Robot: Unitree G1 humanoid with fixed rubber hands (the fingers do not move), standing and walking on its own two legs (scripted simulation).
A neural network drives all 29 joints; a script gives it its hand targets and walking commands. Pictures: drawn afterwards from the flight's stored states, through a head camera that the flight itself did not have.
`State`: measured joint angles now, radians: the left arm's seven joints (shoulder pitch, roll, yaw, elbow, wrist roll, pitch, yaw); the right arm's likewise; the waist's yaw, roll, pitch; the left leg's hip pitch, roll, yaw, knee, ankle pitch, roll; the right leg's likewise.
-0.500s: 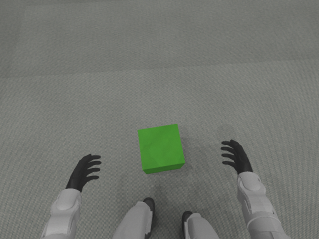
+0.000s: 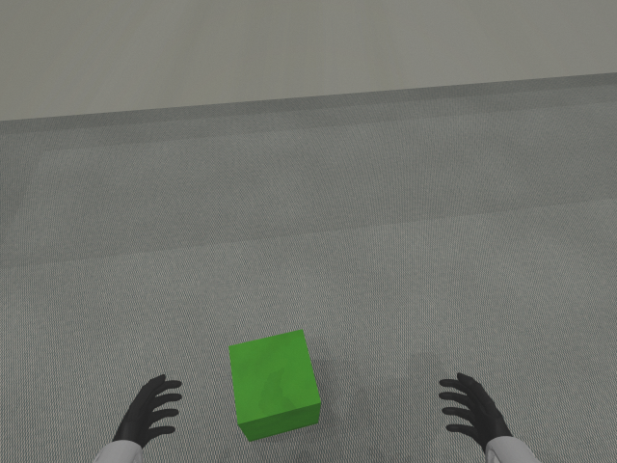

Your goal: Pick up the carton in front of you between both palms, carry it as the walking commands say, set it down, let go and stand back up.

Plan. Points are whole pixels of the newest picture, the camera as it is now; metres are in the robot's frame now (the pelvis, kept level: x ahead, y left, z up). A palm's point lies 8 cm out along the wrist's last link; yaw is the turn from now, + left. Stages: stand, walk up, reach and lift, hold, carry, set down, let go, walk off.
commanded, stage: let go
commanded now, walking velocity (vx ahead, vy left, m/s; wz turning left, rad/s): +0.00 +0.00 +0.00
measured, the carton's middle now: (275, 386) +0.38 +0.09 -0.65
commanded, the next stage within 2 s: stand in 0.28 s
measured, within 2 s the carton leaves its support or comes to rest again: neither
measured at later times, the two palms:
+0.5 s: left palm out of the picture +0.12 +0.32 -0.10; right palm out of the picture +0.12 -0.25 -0.08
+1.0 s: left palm out of the picture +0.10 +0.35 -0.11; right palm out of the picture +0.11 -0.24 -0.09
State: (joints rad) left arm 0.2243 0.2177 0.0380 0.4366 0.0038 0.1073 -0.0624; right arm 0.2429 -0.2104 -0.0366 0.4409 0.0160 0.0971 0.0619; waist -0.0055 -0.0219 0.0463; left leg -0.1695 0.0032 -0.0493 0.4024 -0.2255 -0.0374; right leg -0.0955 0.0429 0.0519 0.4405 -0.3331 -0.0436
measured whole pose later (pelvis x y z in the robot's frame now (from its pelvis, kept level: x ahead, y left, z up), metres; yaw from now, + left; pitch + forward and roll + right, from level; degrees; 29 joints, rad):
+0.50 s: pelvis -0.01 +0.03 -0.01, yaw +0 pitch +0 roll -1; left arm 0.22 0.34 0.08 0.64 0.04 0.03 0.00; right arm 0.21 -0.30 -0.05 0.68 -0.04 0.01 -0.02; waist 0.01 -0.04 0.03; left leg -0.27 -0.01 -0.04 0.55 -0.28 0.00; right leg -0.15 0.03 0.05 0.50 -0.35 0.00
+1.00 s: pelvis +0.00 +0.06 +0.00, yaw -1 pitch -1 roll +0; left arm 0.20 0.38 0.02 0.84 0.03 0.00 0.03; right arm 0.14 -0.33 -0.01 0.87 -0.02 0.00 -0.03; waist 0.00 -0.04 0.05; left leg -0.19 -0.04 -0.01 0.47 -0.26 0.04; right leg -0.07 -0.01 0.08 0.41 -0.32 0.04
